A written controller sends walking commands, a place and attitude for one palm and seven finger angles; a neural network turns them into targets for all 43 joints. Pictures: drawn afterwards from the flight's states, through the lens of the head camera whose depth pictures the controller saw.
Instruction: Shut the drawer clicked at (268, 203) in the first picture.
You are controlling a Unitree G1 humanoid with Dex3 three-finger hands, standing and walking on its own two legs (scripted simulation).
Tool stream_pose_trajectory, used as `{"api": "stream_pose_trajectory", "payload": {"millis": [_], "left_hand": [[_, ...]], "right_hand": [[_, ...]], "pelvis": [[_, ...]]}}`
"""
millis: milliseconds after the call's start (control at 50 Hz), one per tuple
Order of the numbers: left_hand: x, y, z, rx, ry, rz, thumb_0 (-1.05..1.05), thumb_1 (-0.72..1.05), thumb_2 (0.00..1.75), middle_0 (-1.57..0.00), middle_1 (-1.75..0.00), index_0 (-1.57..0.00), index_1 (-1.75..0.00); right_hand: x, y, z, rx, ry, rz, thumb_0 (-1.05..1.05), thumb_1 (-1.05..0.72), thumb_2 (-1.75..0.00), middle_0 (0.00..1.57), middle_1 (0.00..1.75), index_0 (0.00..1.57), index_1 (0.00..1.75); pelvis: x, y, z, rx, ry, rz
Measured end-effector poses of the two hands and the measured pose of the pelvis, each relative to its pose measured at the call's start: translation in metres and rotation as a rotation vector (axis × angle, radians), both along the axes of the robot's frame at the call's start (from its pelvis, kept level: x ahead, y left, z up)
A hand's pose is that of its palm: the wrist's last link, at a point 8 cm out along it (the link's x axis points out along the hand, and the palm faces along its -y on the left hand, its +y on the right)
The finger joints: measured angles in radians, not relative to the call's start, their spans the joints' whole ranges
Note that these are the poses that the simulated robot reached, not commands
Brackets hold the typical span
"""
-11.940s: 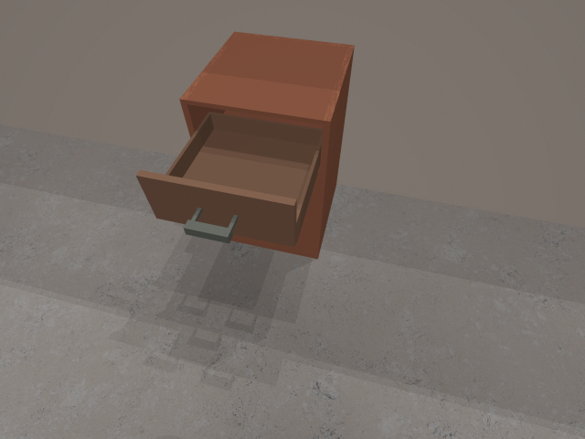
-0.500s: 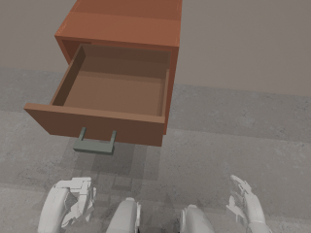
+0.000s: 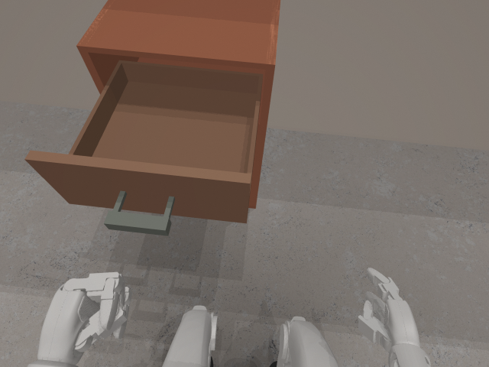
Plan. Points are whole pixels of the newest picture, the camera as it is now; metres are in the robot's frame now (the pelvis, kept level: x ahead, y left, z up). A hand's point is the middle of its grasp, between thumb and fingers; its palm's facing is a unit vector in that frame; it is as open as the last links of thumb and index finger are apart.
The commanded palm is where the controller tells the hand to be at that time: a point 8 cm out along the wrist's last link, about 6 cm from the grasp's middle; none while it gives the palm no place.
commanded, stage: bring the fist close to the handle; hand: left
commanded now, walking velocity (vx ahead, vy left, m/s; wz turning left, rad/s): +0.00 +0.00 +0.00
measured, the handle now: (142, 211) +0.38 +0.22 -0.04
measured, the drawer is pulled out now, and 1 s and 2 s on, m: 0.30 0.30 0.25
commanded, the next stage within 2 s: push the drawer shut in 1.20 s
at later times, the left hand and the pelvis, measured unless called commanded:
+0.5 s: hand (143, 292) +0.23 +0.17 -0.01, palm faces -0.08 -1.00 -0.03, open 3.3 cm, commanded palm +0.22 +0.23 -0.01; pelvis -0.01 +0.02 -0.03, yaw -1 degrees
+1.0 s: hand (153, 274) +0.26 +0.17 -0.04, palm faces -0.07 -1.00 -0.04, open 3.3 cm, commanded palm +0.25 +0.22 -0.04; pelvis -0.01 +0.01 -0.06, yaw -1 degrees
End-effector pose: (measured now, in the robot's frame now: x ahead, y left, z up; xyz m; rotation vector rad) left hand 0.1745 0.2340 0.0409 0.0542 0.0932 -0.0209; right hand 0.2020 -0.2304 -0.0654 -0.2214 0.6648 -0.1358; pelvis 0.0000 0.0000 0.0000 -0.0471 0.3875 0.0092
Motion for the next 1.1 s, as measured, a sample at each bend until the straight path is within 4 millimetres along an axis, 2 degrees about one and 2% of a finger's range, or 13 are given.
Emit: {"api": "stream_pose_trajectory", "payload": {"millis": [160, 280, 440, 600, 740, 860, 1020, 1100], "left_hand": [[0.023, -0.005, -0.017, -0.029, -0.014, -0.072, 0.02, 0.90, 0.90, -1.40, -1.60, -1.40, -1.60], [0.032, -0.003, -0.026, -0.034, 0.000, -0.048, 0.02, 0.90, 0.90, -1.40, -1.60, -1.40, -1.60], [0.035, -0.004, -0.042, -0.027, -0.012, -0.045, 0.02, 0.90, 0.90, -1.40, -1.60, -1.40, -1.60], [0.055, -0.002, -0.065, -0.025, -0.036, -0.055, 0.02, 0.90, 0.90, -1.40, -1.60, -1.40, -1.60], [0.070, -0.007, -0.072, -0.030, -0.030, -0.068, 0.02, 0.90, 0.90, -1.40, -1.60, -1.40, -1.60], [0.076, -0.007, -0.086, -0.026, -0.009, -0.053, 0.02, 0.90, 0.90, -1.40, -1.60, -1.40, -1.60], [0.072, -0.007, -0.074, -0.010, -0.043, -0.054, 0.02, 0.90, 0.90, -1.40, -1.60, -1.40, -1.60], [0.069, -0.008, -0.077, -0.006, -0.019, -0.054, 0.02, 0.90, 0.90, -1.40, -1.60, -1.40, -1.60]], "right_hand": [[-0.015, -0.001, -0.016, -0.023, 0.052, -0.011, 0.01, -0.91, -0.90, 0.20, 0.30, 0.20, 0.30], [-0.023, 0.004, -0.025, -0.017, 0.089, -0.015, 0.01, -0.91, -0.90, 0.20, 0.30, 0.20, 0.30], [-0.019, 0.014, -0.039, -0.020, 0.104, 0.030, 0.01, -0.91, -0.90, 0.20, 0.30, 0.20, 0.30], [-0.011, 0.020, -0.058, -0.028, 0.120, 0.072, 0.01, -0.90, -0.90, 0.21, 0.30, 0.20, 0.30], [-0.012, 0.019, -0.069, -0.018, 0.151, 0.073, 0.01, -0.91, -0.90, 0.21, 0.30, 0.20, 0.30], [-0.018, 0.013, -0.078, -0.021, 0.183, 0.066, 0.01, -0.91, -0.90, 0.21, 0.30, 0.20, 0.30], [-0.025, 0.006, -0.082, -0.013, 0.210, 0.045, 0.01, -0.91, -0.90, 0.20, 0.30, 0.20, 0.30], [-0.026, 0.005, -0.082, -0.010, 0.213, 0.045, 0.01, -0.91, -0.90, 0.20, 0.30, 0.20, 0.30]], "pelvis": [[-0.003, 0.006, -0.011, -0.009, 0.025, -0.006], [-0.003, 0.013, -0.015, -0.008, 0.045, -0.011], [-0.005, 0.019, -0.026, -0.010, 0.074, -0.010], [-0.009, 0.020, -0.044, -0.016, 0.106, -0.008], [-0.009, 0.019, -0.050, -0.016, 0.124, -0.010], [-0.009, 0.017, -0.055, -0.012, 0.137, -0.015], [-0.009, 0.014, -0.055, -0.009, 0.134, -0.016], [-0.010, 0.012, -0.054, -0.006, 0.134, -0.016]]}}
